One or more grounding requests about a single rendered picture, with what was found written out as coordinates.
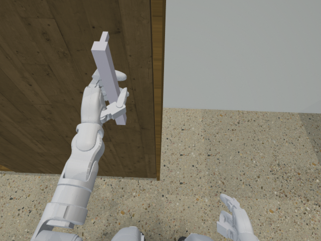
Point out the robot left upper arm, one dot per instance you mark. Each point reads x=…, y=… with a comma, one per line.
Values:
x=47, y=235

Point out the left robot thigh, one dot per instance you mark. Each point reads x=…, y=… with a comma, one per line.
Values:
x=128, y=234

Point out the left robot hand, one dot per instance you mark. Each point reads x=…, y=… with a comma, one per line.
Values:
x=94, y=98

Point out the left robot forearm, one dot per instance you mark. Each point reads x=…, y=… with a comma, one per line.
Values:
x=68, y=205

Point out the handle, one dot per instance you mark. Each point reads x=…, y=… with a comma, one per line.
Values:
x=102, y=56

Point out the wardrobe door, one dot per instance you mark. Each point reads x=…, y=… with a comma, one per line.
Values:
x=46, y=63

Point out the right robot hand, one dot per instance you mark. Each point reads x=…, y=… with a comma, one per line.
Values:
x=230, y=226

